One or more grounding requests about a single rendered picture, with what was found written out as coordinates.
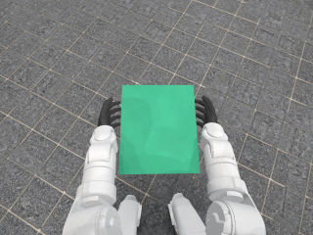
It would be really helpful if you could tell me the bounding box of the robot left forearm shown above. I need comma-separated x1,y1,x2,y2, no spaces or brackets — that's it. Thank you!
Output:
62,125,118,235

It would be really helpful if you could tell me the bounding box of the robot left shin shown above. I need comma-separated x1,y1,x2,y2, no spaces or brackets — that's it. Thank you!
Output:
119,195,138,206

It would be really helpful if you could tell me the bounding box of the left robot upper arm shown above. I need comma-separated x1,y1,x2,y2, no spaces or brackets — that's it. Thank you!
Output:
63,204,123,235

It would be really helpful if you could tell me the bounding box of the left robot hand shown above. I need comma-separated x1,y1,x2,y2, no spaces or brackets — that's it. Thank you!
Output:
97,97,121,128

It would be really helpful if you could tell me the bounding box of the left robot thigh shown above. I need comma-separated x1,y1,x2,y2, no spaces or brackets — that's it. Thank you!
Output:
117,200,142,235

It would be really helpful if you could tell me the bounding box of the robot right forearm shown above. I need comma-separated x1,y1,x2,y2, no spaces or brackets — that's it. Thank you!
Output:
200,122,266,229

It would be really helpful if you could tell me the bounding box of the carton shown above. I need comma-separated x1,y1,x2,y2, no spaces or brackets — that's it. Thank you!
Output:
118,85,201,175

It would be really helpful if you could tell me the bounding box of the right robot upper arm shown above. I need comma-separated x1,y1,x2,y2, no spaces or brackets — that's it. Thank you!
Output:
205,200,266,235

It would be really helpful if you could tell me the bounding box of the right robot hand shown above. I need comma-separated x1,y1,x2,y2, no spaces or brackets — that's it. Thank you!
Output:
195,95,218,128

